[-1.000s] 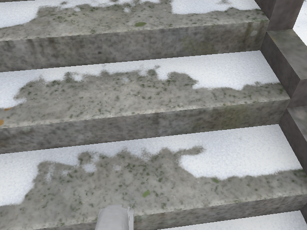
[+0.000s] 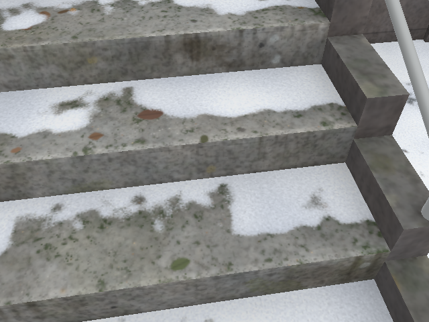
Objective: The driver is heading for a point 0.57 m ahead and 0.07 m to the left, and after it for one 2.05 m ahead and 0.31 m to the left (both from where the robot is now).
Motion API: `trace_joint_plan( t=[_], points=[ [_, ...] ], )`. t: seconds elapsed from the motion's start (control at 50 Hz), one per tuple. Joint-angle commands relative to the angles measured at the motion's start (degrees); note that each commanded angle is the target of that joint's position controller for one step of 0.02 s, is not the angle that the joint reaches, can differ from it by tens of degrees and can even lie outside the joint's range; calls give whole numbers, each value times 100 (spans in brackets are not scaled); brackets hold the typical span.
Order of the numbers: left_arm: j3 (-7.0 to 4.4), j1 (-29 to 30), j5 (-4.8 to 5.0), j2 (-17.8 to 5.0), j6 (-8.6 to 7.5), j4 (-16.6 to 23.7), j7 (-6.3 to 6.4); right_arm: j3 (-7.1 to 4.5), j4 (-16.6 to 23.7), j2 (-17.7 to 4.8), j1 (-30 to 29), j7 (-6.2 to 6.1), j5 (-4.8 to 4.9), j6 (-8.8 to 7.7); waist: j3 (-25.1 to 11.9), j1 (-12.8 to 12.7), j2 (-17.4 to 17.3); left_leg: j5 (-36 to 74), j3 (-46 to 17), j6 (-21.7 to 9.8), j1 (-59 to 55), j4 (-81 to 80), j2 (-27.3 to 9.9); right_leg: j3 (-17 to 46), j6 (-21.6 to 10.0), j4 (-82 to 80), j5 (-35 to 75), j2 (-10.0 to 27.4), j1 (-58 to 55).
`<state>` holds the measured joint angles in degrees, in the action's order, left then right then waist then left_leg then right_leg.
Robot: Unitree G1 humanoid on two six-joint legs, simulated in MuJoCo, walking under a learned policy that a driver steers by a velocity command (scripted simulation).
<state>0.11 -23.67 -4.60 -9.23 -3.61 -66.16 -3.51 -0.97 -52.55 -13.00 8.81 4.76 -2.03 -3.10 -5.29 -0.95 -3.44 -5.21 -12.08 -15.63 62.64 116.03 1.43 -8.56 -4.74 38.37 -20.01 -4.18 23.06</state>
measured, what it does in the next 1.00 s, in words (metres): climbs: left foot 0.15 m higher, then right foot 0.15 m higher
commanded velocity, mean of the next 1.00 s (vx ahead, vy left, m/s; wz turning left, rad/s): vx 0.38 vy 0.00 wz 0.00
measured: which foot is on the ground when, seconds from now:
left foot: up 0.00-0.24, down 0.26-0.78, up 0.80-1.00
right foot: down 0.00-0.30, up 0.32-0.76, down 0.78-1.00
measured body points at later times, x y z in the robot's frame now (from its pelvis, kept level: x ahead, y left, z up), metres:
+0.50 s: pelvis +0.29 +0.04 +0.14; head +0.29 +0.04 +0.59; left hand +0.42 +0.27 +0.01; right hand +0.24 -0.19 -0.01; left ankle +0.28 +0.11 -0.56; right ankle +0.31 -0.14 -0.34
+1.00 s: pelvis +0.54 -0.02 +0.29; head +0.54 -0.01 +0.74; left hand +0.62 +0.20 +0.14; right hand +0.63 -0.26 +0.15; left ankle +0.52 +0.14 -0.30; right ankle +0.66 -0.09 -0.41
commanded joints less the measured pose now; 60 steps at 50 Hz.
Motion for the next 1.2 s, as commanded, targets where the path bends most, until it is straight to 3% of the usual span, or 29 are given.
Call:
trace_joint_plan(
  t=[0.02, 0.08, 0.14, 0.22, 0.26, 0.28, 0.3, 0.32, 0.34, 0.36, 0.38, 0.46, 0.64, 0.68, 0.7, 0.72, 0.74, 0.76, 0.78, 0.8, 0.82, 0.86, 0.9, 0.94, 0.98, 1.0, 1.04, 1.1, 1.2],
  points=[
    [230, 775, -296, 556, -276, 399, 11, 267, 409, 434, -146, 27, 129, 76, 419, 635, 516, -658, 683, -218, 1095, 1161, -295, 1228, -878, -2254, 808, 1204, 437],
    [246, -584, -533, 190, -223, -83, 1, 432, 1034, 264, -1581, -108, 141, 29, 241, 169, 233, -163, 1123, -105, 1817, -594, -714, 1211, -646, -2375, 914, 1184, -600],
    [265, -709, -213, 16, -173, 151, -175, 501, 1411, 255, -2705, -79, 45, 332, 406, -154, 810, -404, 1810, 350, -39, -2397, -856, 1142, -991, -3566, 1460, 1502, 376],
    [43, -682, 220, -991, -434, 322, -238, 376, 1270, 192, -1867, 140, -37, 461, 32, 393, 1205, -1504, 2417, 814, -1488, -4223, 71, 785, -1248, -2545, 8127, 1898, -1689],
    [-187, -704, 70, -1275, -403, 98, -335, 193, 1161, -110, -1176, 30, 133, 293, -412, 608, 1563, -1402, 2314, 642, -2604, -5877, 346, 601, -1094, -1425, 9911, 1933, -2643],
    [-288, -853, 554, -854, -498, 548, 297, 82, 568, 14, 839, -353, 189, 88, -1347, 1025, 711, -2368, 1124, 339, -4646, -5611, -126, 573, -417, 465, 8676, 1590, -1951],
    [48, -978, -195, -49, -357, 226, -310, 87, 168, -617, 1306, -247, 20, 186, -1956, 1015, -547, -1538, -1471, -584, -6441, -7325, -804, 1316, -569, 1636, 5936, 804, 949],
    [-386, 281, 526, -489, -472, 1157, 16, -354, 26, -984, 1941, -557, 148, 162, -1212, 1340, -1271, -3208, -3598, -644, -6180, -9310, -1797, 731, -118, 4457, 984, -152, 1686],
    [-203, 206, 316, -102, -292, 435, -276, -108, -239, -878, 2124, -380, -296, 18, -253, 1363, -944, -3753, -3713, -155, -5431, -9026, -1375, 2930, -415, 6266, 2163, -132, 3405],
    [-270, 1023, 234, 137, -430, 1858, 72, -285, -206, -526, 900, -497, 246, -2, 165, 458, -286, -3550, -2527, 42, -4726, -9198, -1666, 1777, -368, 6307, 1393, 236, 3003],
    [-200, 759, 212, 97, -273, 864, -53, -71, -436, -80, 843, -317, -148, -84, 430, 651, 108, -2381, -2125, -290, -4253, -8702, -1294, 2690, -621, 7001, 1916, -80, 3869],
    [1, 827, 127, 296, -20, 1113, -117, 131, -953, 744, 532, -233, -158, -122, -88, -265, 510, -64, -254, 203, -4395, -9053, -1085, 2167, -1050, 7760, 1614, 240, 4904],
    [229, 3542, 302, -50, -41, 2135, 66, 226, -1537, 199, 2667, -346, -531, -347, 222, 299, 296, 1877, 475, 389, -6141, -9645, -1344, 872, -626, 6428, 961, 1011, 6707],
    [310, 4081, 248, 142, 209, 2329, 69, 200, -1132, 123, 2139, -157, -340, -245, 278, 191, -75, 1719, 976, 468, -4702, -10622, -1334, 399, -455, 4742, 959, 1148, 4792],
    [448, 3332, 536, 534, 239, 2508, 304, 55, -1028, 115, 2065, -662, 489, -326, 1280, 102, 290, 1517, 914, 487, -3208, -11828, -1240, -258, -169, 4085, 448, 1018, 2737],
    [415, 2433, 604, 534, 273, 2128, 494, 18, -982, -244, 1925, -779, 515, -350, 1026, -143, 7, 3546, 1269, 539, -3557, -11354, -1179, -140, -177, 3804, 273, 911, 1778],
    [407, 3483, 428, 409, 430, 2557, -34, 32, -956, -671, 1993, -195, 4, -470, -329, -356, -719, 6814, 1313, 200, -4015, -10364, -1587, -198, 54, 3900, 1267, 327, 1066],
    [150, 2998, 393, -93, 428, 2400, -104, -120, -782, -914, 1707, -8, 141, -578, -225, -585, -337, 7761, 1389, 451, -5209, -9702, -1497, -246, -20, 2266, 1053, 92, 1036],
    [-4, 526, 433, -275, 107, 1568, 373, -349, -863, -999, 1784, -414, 411, -441, -607, -997, -549, 7173, 1618, 937, -6213, -8149, -1105, 74, -306, 1129, 58, 57, -113],
    [-50, 967, 420, -1027, 162, 1598, 166, 95, -1112, 385, 3148, 227, -483, -517, -2595, -245, 1087, 4992, 806, 812, -3918, -6796, -793, 2632, -1714, 948, 2867, 1229, -2703],
    [-169, -343, 60, -1216, 243, 1325, 102, -86, -960, 229, 2857, 401, -222, -335, -2695, -708, 1841, -840, 335, 1040, -2879, -4793, 424, 5218, -2332, -1082, 2274, 2260, -3245],
    [-261, 301, 127, -1124, 27, 1029, 163, -383, -801, -73, 1850, 312, 122, -105, -686, -528, 1016, -163, -322, 1009, -1782, -1593, 164, 4607, -1331, -1737, -263, 2022, -679],
    [-30, 1874, 358, 6, -123, 1027, 168, -199, -751, 407, 1440, 18, -105, -64, -231, 248, -269, -278, 56, 885, -1966, -1742, -355, 3144, -978, -1600, -334, 1841, 714],
    [277, 2601, 371, 953, -199, 1118, 149, -79, -816, 718, 1492, -206, 15, -35, -148, 737, -127, -676, 163, 803, -2155, -2310, -616, 2173, -678, -1965, 605, 1613, 1425],
    [143, 2317, 185, 444, -297, 1234, 177, -64, -550, 452, 1028, -286, 40, -128, -529, 599, 62, -752, 180, 1237, -2278, -3112, -668, 1288, -527, -1800, 1796, 1308, 1032],
    [-89, 1069, 250, -126, -334, 602, 513, -98, -480, 369, 1403, -684, 0, 146, 306, 688, -105, -365, 620, 1204, -3079, -4171, -562, 688, -613, -1881, 2121, 1489, 1311],
    [-194, 774, 334, -407, -421, 739, 703, -156, -565, 177, 1574, -864, 191, 308, 338, 610, 3, -779, 1032, 1275, -3478, -5533, -535, 824, -555, -2456, 1948, 1482, 997],
    [-259, 941, 285, -250, -322, 904, 671, -102, -614, 388, 1688, -906, 122, 381, 242, 502, 976, -839, 1288, 1280, -4031, -6393, -505, 756, -561, -2527, 763, 1420, 749],
    [-382, 497, 270, -285, -20, 805, 615, -103, -586, 398, 1456, -874, 127, 246, 540, 144, 1008, -1298, 1727, 1301, -4467, -8422, -194, 1136, -577, -2003, -326, 1544, 143]
  ],
)
Velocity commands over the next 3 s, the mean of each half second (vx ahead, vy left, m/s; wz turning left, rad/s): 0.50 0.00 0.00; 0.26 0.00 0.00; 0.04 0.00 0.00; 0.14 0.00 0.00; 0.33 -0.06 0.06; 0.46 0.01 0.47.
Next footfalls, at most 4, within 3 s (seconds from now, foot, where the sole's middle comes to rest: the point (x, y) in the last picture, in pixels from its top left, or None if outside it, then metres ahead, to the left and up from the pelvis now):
0.26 left None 0.32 0.12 -0.60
0.78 right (265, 220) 0.70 -0.09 -0.45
1.24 left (191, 231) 0.66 0.11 -0.45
2.30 right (289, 118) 0.95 -0.17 -0.30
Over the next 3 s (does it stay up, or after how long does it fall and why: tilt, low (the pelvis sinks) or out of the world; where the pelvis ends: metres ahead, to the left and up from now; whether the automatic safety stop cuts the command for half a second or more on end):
stays up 0.89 -0.04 0.47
